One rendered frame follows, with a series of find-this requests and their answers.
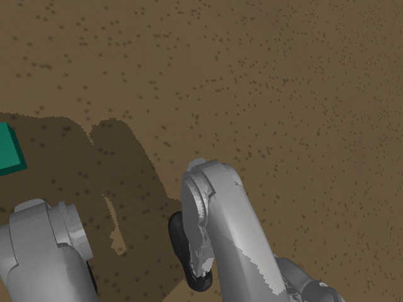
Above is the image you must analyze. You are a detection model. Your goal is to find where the left robot foot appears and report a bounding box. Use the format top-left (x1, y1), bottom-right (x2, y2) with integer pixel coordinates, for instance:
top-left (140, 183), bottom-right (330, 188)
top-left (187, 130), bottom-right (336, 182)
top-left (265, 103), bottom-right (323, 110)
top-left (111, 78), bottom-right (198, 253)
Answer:
top-left (86, 261), bottom-right (98, 295)

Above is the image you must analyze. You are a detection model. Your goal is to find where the carton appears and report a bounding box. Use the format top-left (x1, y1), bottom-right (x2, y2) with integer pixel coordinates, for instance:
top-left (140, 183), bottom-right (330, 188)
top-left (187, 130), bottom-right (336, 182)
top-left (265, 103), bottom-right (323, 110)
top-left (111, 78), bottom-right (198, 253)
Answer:
top-left (0, 122), bottom-right (28, 176)

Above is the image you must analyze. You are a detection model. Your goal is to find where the right robot arm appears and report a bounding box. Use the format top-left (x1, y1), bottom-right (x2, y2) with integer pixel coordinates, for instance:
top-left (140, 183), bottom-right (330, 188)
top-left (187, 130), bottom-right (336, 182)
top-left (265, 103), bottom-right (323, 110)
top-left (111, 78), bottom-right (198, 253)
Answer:
top-left (301, 280), bottom-right (345, 302)

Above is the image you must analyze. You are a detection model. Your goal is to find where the right robot foot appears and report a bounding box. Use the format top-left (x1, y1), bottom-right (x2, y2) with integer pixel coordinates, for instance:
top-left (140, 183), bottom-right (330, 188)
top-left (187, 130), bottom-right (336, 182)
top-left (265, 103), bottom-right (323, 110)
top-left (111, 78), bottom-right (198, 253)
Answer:
top-left (168, 211), bottom-right (213, 292)

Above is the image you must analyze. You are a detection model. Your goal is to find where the right robot hand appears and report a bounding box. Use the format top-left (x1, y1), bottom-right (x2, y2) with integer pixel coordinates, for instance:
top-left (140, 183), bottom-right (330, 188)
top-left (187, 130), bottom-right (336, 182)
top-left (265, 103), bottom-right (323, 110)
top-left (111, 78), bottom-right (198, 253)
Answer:
top-left (273, 253), bottom-right (314, 302)

